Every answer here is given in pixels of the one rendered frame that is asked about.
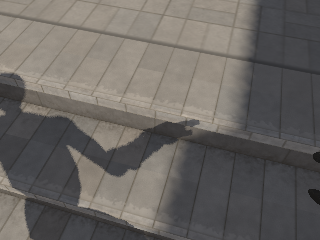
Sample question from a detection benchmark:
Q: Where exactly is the right robot hand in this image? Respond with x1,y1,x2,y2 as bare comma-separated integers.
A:
308,152,320,205

